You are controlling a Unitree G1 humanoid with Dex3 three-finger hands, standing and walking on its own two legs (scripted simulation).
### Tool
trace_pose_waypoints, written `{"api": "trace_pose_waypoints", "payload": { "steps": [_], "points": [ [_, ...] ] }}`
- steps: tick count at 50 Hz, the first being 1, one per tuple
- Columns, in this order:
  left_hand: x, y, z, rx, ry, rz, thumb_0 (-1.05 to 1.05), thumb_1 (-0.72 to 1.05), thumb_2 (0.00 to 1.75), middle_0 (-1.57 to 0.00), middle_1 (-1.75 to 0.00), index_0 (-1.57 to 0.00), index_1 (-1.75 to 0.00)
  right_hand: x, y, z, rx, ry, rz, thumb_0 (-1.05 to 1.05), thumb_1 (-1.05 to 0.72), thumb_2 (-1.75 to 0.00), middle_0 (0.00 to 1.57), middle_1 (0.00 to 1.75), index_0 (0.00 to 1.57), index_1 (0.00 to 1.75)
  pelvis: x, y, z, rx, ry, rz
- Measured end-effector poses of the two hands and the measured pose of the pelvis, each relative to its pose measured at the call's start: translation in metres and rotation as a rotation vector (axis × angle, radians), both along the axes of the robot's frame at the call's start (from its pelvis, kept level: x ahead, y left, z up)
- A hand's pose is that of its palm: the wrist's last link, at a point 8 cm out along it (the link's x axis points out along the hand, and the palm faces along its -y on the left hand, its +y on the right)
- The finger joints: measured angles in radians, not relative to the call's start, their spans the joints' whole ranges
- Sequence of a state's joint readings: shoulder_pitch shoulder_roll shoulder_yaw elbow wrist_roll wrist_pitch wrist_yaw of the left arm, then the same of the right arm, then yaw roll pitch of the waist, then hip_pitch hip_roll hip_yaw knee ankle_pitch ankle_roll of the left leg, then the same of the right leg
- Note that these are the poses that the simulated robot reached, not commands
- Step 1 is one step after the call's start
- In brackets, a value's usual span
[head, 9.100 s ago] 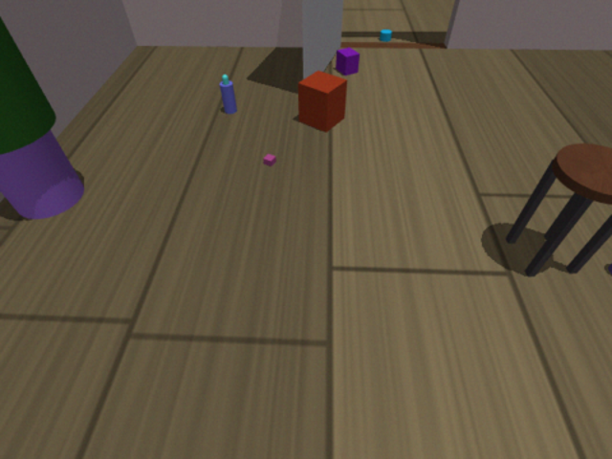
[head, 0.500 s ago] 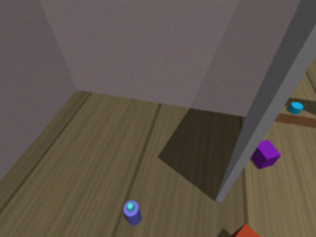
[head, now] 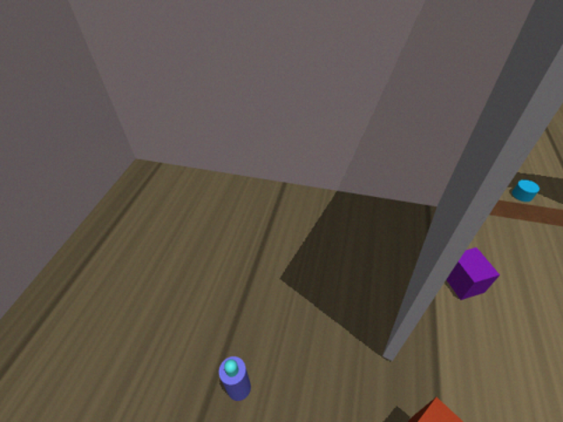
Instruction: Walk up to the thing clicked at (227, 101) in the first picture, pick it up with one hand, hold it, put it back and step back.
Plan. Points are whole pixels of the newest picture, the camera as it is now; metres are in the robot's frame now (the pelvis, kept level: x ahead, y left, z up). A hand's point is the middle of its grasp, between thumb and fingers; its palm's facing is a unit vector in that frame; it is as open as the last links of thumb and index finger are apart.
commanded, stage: stand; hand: left
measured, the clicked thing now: (234, 376) +0.38 +0.19 -0.66
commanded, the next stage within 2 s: go down in 0.34 s
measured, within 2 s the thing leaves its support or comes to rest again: neither
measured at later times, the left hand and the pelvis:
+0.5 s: hand out of the picture +0.09 +0.25 -0.15, palm faces +0.02 -0.94 -0.35, open 7.6 cm; pelvis +0.00 +0.00 +0.00, yaw +0 degrees
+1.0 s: hand out of the picture +0.16 +0.27 -0.19, palm faces +0.06 -0.94 -0.33, open 16.3 cm; pelvis +0.00 +0.02 -0.05, yaw -1 degrees
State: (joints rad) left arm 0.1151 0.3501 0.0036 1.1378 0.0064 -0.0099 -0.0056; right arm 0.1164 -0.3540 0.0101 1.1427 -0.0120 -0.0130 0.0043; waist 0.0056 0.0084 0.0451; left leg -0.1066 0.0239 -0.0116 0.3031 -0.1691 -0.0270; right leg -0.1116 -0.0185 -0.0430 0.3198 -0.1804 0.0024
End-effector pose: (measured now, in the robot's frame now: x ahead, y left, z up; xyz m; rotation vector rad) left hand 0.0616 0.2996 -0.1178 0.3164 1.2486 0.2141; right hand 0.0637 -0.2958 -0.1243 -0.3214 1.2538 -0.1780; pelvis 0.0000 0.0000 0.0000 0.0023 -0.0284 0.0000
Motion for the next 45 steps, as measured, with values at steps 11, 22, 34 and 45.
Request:
{"api": "trace_pose_waypoints", "payload": {
  "steps": [11, 22, 34, 45],
  "points": [
    [0.006, 0.001, 0.001, 0.003, -0.014, -0.001, 0.01, 0.90, 0.90, -0.20, -0.30, -0.20, -0.30, 0.006, 0.001, 0.001, -0.001, -0.017, 0.002, 0.01, -0.90, -0.89, 0.20, 0.30, 0.20, 0.30, 0.002, 0.001, 0.000, 0.000, -0.004, -0.002],
    [0.007, 0.001, 0.001, 0.004, -0.013, -0.005, 0.01, 0.90, 0.90, -0.20, -0.30, -0.20, -0.30, 0.009, 0.001, 0.001, 0.000, -0.019, 0.001, 0.01, -0.90, -0.89, 0.20, 0.30, 0.20, 0.30, 0.004, 0.001, 0.000, 0.000, -0.002, -0.002],
    [0.084, 0.002, -0.009, -0.022, -0.182, -0.006, 0.01, 0.51, 0.51, -0.08, -0.13, -0.07, -0.12, 0.016, 0.035, -0.004, 0.040, -0.179, -0.033, 0.01, -0.94, -0.91, 0.20, 0.30, 0.20, 0.30, -0.010, 0.003, -0.017, -0.002, 0.123, -0.007],
    [0.083, 0.017, -0.021, -0.006, -0.138, 0.003, 0.00, -0.05, 0.19, -0.05, -0.08, -0.04, -0.08, 0.030, 0.054, -0.012, 0.054, -0.289, -0.047, 0.01, -0.89, -0.89, 0.20, 0.30, 0.20, 0.30, -0.004, 0.019, -0.036, -0.014, 0.188, -0.022]
  ]
}}
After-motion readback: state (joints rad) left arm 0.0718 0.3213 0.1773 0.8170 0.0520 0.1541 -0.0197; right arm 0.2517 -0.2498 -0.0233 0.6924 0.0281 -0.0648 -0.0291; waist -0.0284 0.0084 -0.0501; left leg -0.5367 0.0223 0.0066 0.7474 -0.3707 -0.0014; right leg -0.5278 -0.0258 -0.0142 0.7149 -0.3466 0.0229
